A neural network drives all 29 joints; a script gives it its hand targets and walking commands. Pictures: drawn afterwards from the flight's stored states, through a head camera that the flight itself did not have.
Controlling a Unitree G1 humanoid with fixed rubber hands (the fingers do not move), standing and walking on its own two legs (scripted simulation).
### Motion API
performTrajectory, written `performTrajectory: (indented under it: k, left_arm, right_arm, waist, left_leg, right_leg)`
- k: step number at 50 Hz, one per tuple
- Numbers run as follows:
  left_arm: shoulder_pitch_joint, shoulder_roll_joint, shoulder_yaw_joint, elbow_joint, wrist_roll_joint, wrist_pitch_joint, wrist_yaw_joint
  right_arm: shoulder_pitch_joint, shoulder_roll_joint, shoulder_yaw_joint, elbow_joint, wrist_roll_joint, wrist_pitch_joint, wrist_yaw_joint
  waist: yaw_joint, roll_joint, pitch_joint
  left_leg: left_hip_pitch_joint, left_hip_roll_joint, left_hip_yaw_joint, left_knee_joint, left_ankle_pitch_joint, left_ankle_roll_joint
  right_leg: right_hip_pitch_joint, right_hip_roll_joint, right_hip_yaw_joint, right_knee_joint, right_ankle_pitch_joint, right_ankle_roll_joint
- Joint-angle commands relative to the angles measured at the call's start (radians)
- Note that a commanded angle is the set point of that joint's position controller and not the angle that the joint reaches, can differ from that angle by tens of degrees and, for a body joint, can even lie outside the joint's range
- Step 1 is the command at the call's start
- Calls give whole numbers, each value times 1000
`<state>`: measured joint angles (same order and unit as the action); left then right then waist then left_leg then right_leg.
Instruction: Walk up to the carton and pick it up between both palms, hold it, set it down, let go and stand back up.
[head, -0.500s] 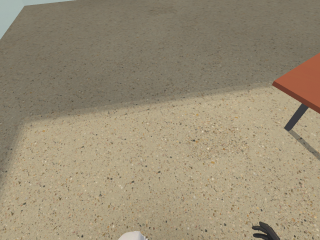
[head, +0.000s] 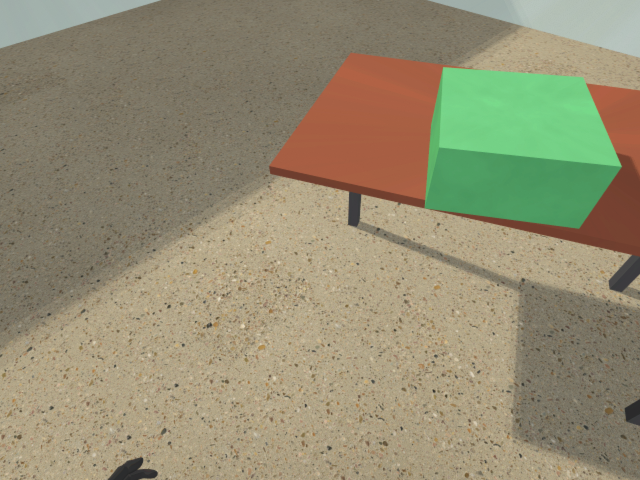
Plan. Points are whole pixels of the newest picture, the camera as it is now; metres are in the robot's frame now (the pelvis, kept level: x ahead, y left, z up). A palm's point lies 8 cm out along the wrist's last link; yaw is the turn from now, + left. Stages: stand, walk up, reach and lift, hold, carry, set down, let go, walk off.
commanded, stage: walk up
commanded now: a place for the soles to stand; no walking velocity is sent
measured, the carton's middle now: (505, 141) +0.71 -0.37 +0.01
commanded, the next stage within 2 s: none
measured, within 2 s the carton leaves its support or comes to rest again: neither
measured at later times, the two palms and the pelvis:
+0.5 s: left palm (209, 387) +0.29 +0.18 -0.12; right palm (583, 465) +0.17 -0.32 -0.09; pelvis +0.18 -0.05 +0.00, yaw -24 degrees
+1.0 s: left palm (337, 273) +0.49 -0.03 -0.10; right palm (627, 476) +0.16 -0.39 -0.13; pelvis +0.26 -0.16 +0.00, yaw -38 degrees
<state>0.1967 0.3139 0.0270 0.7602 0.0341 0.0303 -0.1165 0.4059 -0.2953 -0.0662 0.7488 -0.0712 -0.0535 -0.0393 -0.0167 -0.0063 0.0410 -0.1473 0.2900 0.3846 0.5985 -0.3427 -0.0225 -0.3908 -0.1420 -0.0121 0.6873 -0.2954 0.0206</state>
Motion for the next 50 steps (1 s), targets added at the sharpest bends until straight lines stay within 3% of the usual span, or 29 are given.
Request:
performTrajectory:
  k: [1, 2, 3, 4, 6, 9, 11, 14, 16, 18, 19, 20, 21, 22, 24, 25, 28, 29, 32, 33, 34, 37, 40, 41, 42, 43, 44, 46, 50]
  left_arm:
    - [307, 228, 87, 30, -14, -33, 80]
    - [305, 293, 99, 13, -54, -29, 97]
    - [295, 307, 108, 3, -79, -23, 110]
    - [240, 257, 95, -35, -77, -16, 118]
    - [162, 177, 72, -45, -35, -22, 128]
    - [162, 105, 47, -55, -28, -47, 107]
    - [132, 72, 42, -66, -27, -61, 97]
    - [173, 89, 50, -61, -21, -66, 94]
    - [164, 126, 60, -53, -8, -63, 88]
    - [166, 89, 44, -49, 4, -59, 91]
    - [216, 19, 20, -37, 10, -64, 90]
    - [303, -36, 8, -46, 8, -68, 85]
    - [368, 15, 21, -30, 26, -48, 92]
    - [346, 65, 40, -32, 27, -34, 95]
    - [198, 69, 41, -61, 39, -41, 95]
    - [117, 76, 48, -69, 37, -44, 88]
    - [252, -19, 26, 3, 17, -46, 64]
    - [234, -47, 19, -9, 18, -48, 62]
    - [100, -91, 7, -47, 31, -52, 59]
    - [103, -97, -1, -42, 22, -51, 60]
    - [84, -104, -6, -42, 21, -56, 62]
    - [67, -83, -1, -29, 31, -68, 76]
    - [213, 32, 40, 31, 33, -69, 106]
    - [248, 94, 58, 37, 28, -67, 119]
    - [277, 138, 72, 9, 3, -57, 131]
    - [233, 171, 82, -11, -44, -41, 145]
    - [147, 156, 78, -31, -68, -27, 155]
    - [30, 63, 51, -58, -67, -14, 164]
    - [-27, -3, 19, -61, -25, -19, 148]
  right_arm:
    - [-20, -24, 19, -136, -21, 28, 52]
    - [-35, -15, 24, -195, 3, 29, 60]
    - [-103, -63, 24, -238, 23, 24, 62]
    - [-171, -76, 24, -245, 36, 23, 61]
    - [-72, -60, 35, -175, 36, 5, 56]
    - [-28, -68, 27, -190, 21, -10, 48]
    - [-50, -64, 16, -189, 15, 5, 51]
    - [-123, -11, 32, -217, 15, 8, 54]
    - [-86, 6, 30, -197, 21, -8, 48]
    - [19, -10, 9, -162, 14, -22, 32]
    - [88, -31, -6, -148, 9, -35, 21]
    - [153, -134, -27, -158, -1, -39, 9]
    - [106, -158, -30, -171, 16, -23, -3]
    - [68, -152, -26, -158, 40, -14, -12]
    - [52, -106, -7, -132, 53, -30, -5]
    - [58, -66, 5, -115, 60, -42, -5]
    - [6, -33, 20, -75, 31, -63, -8]
    - [21, -56, 15, -69, 27, -66, -4]
    - [87, -26, 28, -42, 32, -73, 4]
    - [39, -41, 30, -51, 28, -69, 6]
    - [45, -39, 31, -57, 31, -65, 11]
    - [56, -109, 23, -48, 46, -22, 20]
    - [92, -77, 42, -40, 35, 20, 25]
    - [126, -46, 55, -45, 47, 32, 29]
    - [189, -10, 70, -49, 57, 56, 28]
    - [167, -14, 63, -38, 66, 85, 24]
    - [133, -43, 52, -63, 67, 94, 24]
    - [52, -32, 54, -69, 63, 93, 28]
    - [75, -1, 56, -20, 49, 87, 11]
  waist:
    - [141, -348, -54]
    - [143, -359, -77]
    - [164, -325, -44]
    - [156, -276, 39]
    - [72, -250, 62]
    - [36, -173, -16]
    - [26, -72, 23]
    - [54, -67, 81]
    - [29, -86, 77]
    - [-33, 16, 14]
    - [-56, 95, -56]
    - [-51, 287, -163]
    - [4, 128, -66]
    - [14, 151, 0]
    - [-22, 161, 157]
    - [-49, 66, 191]
    - [43, 114, 128]
    - [36, 158, 71]
    - [8, 127, 47]
    - [37, 199, 20]
    - [26, 190, 11]
    - [16, 192, -43]
    - [97, -25, -102]
    - [120, -136, -155]
    - [100, -193, -200]
    - [94, -130, -198]
    - [79, -216, -152]
    - [44, -152, -21]
    - [14, -125, -25]
  left_leg:
    - [-481, -149, -106, 602, -406, 76]
    - [-595, -200, -253, 620, -366, 40]
    - [-591, -179, -324, 639, -347, 25]
    - [-649, -156, -364, 628, -304, 34]
    - [-622, -134, -352, 556, -204, 26]
    - [-375, -170, -371, 438, -112, 0]
    - [-317, -193, -349, 382, 11, 6]
    - [-306, -245, -303, 207, 115, 12]
    - [-167, -253, -312, 68, 170, 27]
    - [61, -280, -314, -36, 185, 35]
    - [189, -209, -413, -88, 146, 33]
    - [320, 85, -817, -274, -150, 85]
    - [199, 225, -1013, -374, -392, 97]
    - [120, 223, -1035, -437, -496, 131]
    - [-20, 193, -938, -474, -402, 173]
    - [-97, 171, -829, -475, -295, 197]
    - [-10, 46, -401, -371, 172, 123]
    - [2, 39, -361, -353, 224, 144]
    - [19, -7, -237, -290, 483, 150]
    - [54, -42, -160, -249, 556, 140]
    - [30, -65, -117, -231, 642, 126]
    - [-3, -70, -95, -89, 475, 122]
    - [-170, -102, -125, 224, 333, 58]
    - [-278, -154, -118, 409, -24, 29]
    - [-312, -204, -210, 570, -372, 20]
    - [-242, -177, -301, 611, -365, 20]
    - [-276, -193, -335, 616, -339, 22]
    - [-233, -173, -390, 535, -302, 37]
    - [-120, -214, -370, 336, -259, 16]
  right_leg:
    - [477, 5, 301, -188, 153, -76]
    - [471, -96, 578, -288, 178, -169]
    - [355, -145, 654, -396, -48, -269]
    - [307, -112, 610, -408, -83, -256]
    - [334, -71, 439, -323, 126, -224]
    - [140, -55, 402, -301, 211, -252]
    - [18, -37, 382, -354, 79, -251]
    - [-10, 14, 396, -352, 3, -216]
    - [-71, 33, 395, -299, -119, -188]
    - [-137, 96, 389, -128, -197, -153]
    - [-160, 175, 324, 81, -152, -126]
    - [-270, 260, 227, 417, -227, -61]
    - [-310, 229, 189, 505, -262, -9]
    - [-337, 184, 155, 559, -222, 13]
    - [-387, 134, 123, 564, -178, 24]
    - [-343, 119, 125, 534, -163, 24]
    - [-295, 130, 117, 459, 15, 28]
    - [-276, 131, 75, 433, 17, 26]
    - [-228, 118, 34, 320, 131, 11]
    - [-200, 121, 15, 215, 167, 11]
    - [-148, 133, -18, 138, 226, 2]
    - [45, 154, -72, -46, 381, -4]
    - [387, 150, -1, -165, 508, -46]
    - [491, 38, 138, -99, 691, -102]
    - [470, -143, 427, -121, 760, -179]
    - [339, -202, 517, -206, 549, -227]
    - [251, -173, 521, -302, 326, -265]
    - [30, -115, 412, -362, 63, -244]
    - [-46, -69, 321, -308, 215, -227]
